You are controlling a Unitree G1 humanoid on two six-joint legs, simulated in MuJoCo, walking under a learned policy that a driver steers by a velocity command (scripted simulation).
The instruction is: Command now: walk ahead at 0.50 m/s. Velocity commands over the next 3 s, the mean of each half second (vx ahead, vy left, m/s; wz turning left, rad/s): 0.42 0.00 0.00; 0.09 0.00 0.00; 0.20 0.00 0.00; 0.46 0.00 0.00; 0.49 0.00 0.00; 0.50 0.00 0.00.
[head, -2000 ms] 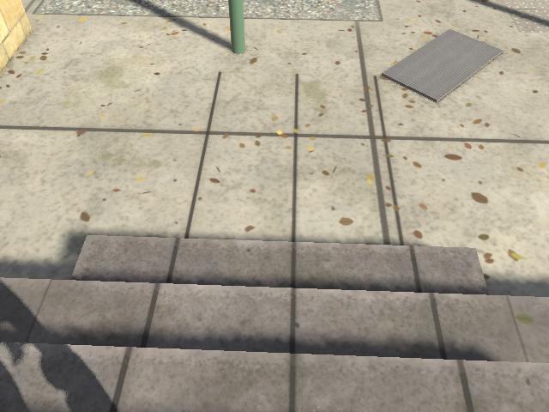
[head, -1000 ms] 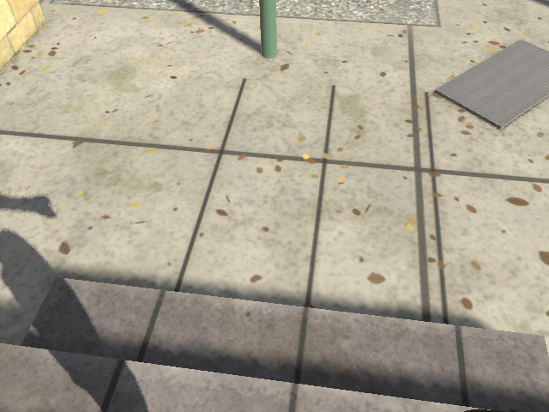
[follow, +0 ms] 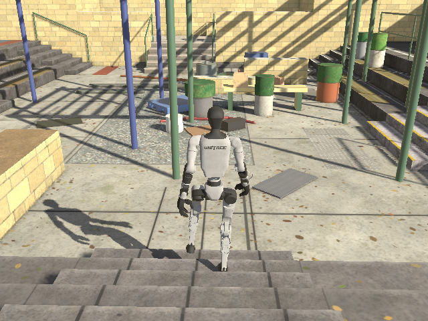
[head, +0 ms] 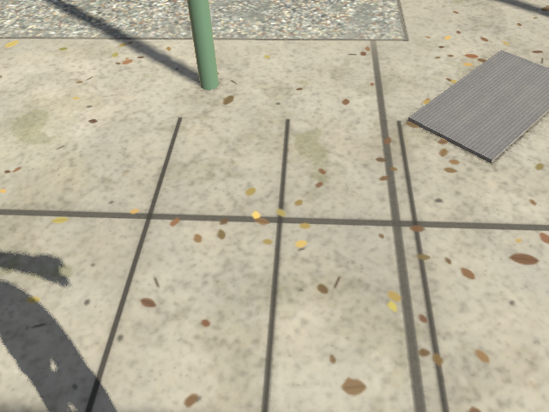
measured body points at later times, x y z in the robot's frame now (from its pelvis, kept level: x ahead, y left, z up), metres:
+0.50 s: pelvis +0.28 +0.08 -0.14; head +0.32 +0.09 +0.30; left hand +0.33 +0.33 -0.29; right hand +0.34 -0.14 -0.29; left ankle +0.30 +0.16 -0.88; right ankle +0.27 -0.09 -0.75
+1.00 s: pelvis +0.37 +0.06 -0.14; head +0.38 +0.07 +0.31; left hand +0.43 +0.29 -0.29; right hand +0.41 -0.17 -0.29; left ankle +0.30 +0.16 -0.88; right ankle +0.38 -0.08 -0.88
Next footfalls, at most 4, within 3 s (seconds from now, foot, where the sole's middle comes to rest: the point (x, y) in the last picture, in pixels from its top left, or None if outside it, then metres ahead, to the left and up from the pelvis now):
0.30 left None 0.34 0.16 -0.91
0.66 right None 0.42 -0.08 -0.91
1.48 right None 0.45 -0.10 -0.91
1.96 left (274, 361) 0.83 0.10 -1.06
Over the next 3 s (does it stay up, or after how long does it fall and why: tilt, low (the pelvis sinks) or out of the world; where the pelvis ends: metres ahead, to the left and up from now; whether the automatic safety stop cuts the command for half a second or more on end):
stays up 1.25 -0.01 -0.30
